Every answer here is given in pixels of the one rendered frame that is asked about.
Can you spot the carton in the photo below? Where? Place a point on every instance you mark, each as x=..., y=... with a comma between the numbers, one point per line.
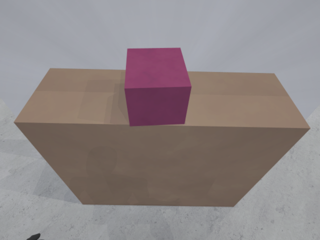
x=157, y=86

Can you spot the pedestal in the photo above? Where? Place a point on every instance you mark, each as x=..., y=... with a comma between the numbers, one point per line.
x=238, y=125

